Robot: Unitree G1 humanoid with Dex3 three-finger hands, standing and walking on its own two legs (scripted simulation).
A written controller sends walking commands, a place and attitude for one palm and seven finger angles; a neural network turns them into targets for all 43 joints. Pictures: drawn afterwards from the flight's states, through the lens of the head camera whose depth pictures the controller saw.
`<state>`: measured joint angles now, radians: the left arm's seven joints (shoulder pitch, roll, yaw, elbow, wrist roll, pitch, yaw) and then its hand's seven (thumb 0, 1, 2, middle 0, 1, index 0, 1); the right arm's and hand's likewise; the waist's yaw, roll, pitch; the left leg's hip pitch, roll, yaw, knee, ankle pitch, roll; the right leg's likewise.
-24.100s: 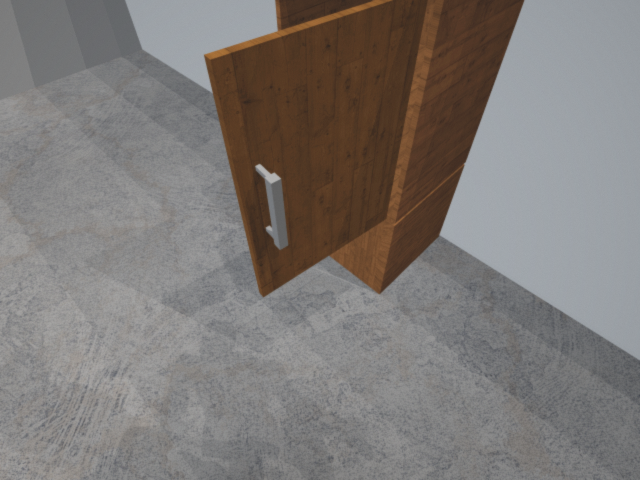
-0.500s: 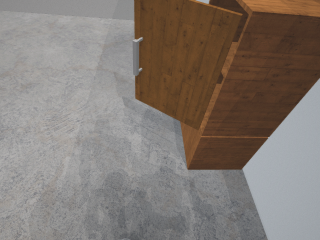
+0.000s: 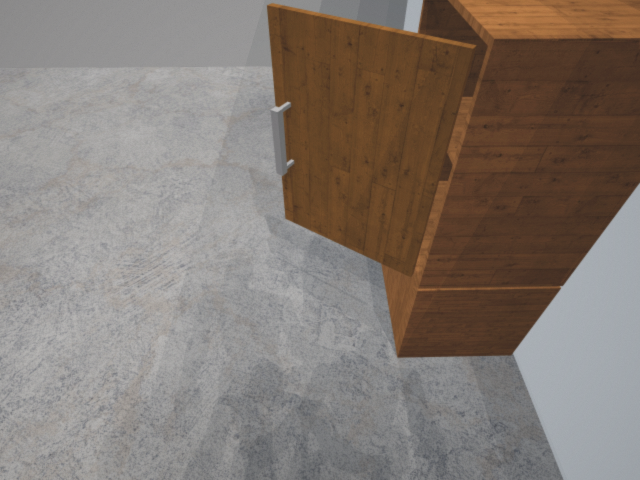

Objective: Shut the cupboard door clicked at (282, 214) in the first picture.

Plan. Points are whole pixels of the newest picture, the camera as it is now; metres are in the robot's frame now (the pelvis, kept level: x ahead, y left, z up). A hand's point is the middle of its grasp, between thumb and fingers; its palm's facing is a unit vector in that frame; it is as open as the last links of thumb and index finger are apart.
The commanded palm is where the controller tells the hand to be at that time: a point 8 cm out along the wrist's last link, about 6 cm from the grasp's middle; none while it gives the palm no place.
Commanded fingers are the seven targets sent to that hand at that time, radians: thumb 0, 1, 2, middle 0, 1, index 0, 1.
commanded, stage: let the arm hang, fingers relaxed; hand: left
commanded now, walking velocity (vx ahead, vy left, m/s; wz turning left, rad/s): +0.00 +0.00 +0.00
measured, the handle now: (284, 139) +0.87 +0.14 -0.04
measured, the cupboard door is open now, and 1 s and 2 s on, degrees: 56 56 56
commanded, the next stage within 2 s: look to check the result in 0.28 s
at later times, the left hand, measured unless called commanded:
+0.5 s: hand out of the picture +0.04 +0.20 -0.17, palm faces -0.01 -0.97 -0.25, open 7.4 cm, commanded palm none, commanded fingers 0.00 0.90 0.90 -0.20 -0.30 -0.20 -0.30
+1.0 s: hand out of the picture +0.04 +0.21 -0.17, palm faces -0.01 -0.97 -0.25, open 7.4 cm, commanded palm none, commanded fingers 0.00 0.90 0.90 -0.20 -0.30 -0.20 -0.30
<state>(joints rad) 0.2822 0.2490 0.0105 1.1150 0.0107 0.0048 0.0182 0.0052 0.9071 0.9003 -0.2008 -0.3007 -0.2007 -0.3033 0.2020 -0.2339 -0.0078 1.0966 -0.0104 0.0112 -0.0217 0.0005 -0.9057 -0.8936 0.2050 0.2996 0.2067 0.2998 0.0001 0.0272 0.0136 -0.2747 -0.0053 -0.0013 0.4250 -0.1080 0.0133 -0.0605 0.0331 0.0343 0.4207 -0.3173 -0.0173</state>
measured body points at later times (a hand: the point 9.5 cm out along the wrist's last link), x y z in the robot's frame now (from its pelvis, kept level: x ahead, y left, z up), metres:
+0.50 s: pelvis +0.02 -0.01 +0.00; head +0.03 +0.00 +0.45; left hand +0.04 +0.25 -0.15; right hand +0.05 -0.27 -0.14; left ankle +0.08 +0.11 -0.74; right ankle -0.05 -0.11 -0.74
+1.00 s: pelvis +0.02 +0.00 +0.00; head +0.03 +0.00 +0.45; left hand +0.04 +0.26 -0.15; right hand +0.07 -0.27 -0.14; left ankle +0.08 +0.11 -0.74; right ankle -0.05 -0.11 -0.74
